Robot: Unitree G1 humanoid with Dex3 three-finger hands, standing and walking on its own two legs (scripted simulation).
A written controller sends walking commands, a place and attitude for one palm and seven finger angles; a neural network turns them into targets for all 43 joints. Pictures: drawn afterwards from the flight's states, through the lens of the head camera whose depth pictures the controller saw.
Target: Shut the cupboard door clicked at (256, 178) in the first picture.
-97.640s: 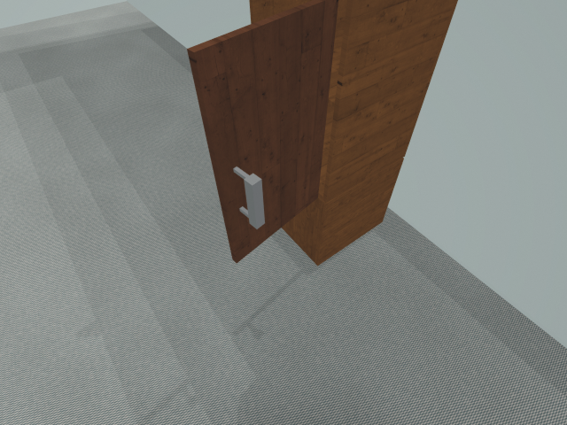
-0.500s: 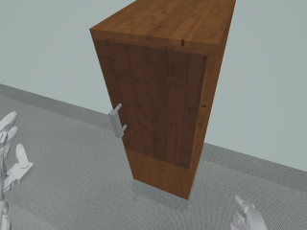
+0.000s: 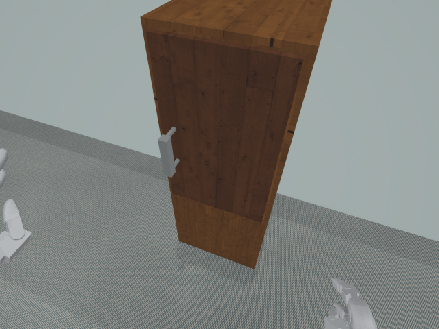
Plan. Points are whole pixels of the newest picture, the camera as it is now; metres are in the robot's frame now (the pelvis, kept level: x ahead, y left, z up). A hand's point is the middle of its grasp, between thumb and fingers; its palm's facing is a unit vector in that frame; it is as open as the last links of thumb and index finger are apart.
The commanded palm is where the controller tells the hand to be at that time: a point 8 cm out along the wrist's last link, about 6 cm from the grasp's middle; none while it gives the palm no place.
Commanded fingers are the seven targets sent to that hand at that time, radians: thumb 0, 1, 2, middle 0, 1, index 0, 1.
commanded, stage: step back with the hand held close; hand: left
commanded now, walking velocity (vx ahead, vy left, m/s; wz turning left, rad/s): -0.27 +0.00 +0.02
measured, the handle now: (171, 152) +0.61 +0.19 -0.07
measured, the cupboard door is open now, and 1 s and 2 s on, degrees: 0 0 0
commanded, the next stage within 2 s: stop stepping back and stand still in 0.66 s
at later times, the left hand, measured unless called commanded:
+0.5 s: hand out of the picture +0.09 +0.28 +0.19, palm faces +0.54 -0.68 -0.49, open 7.4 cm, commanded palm +0.01 +0.30 +0.19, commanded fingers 0.00 0.90 0.90 -0.20 -0.30 -0.20 -0.30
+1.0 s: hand out of the picture -0.02 +0.25 +0.18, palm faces +0.42 -0.81 -0.42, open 7.4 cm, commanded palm -0.08 +0.29 +0.19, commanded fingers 0.00 0.90 0.90 -0.20 -0.30 -0.20 -0.30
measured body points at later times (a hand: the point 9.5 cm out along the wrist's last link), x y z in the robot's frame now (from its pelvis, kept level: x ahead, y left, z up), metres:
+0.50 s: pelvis -0.08 -0.02 -0.01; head -0.08 +0.01 +0.44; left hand +0.05 +0.31 +0.21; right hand +0.08 -0.24 -0.09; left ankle +0.04 +0.10 -0.73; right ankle -0.09 -0.15 -0.72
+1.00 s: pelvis -0.22 -0.01 +0.00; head -0.22 +0.02 +0.45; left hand -0.05 +0.29 +0.20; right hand -0.03 -0.22 -0.05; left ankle -0.08 +0.10 -0.72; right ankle -0.29 -0.11 -0.73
